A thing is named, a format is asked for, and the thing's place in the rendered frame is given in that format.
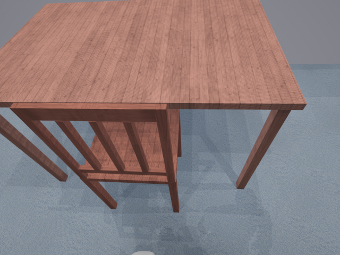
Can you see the chair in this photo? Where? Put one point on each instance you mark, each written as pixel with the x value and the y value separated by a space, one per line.
pixel 133 143

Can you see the table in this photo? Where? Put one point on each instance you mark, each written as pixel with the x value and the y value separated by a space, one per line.
pixel 188 54

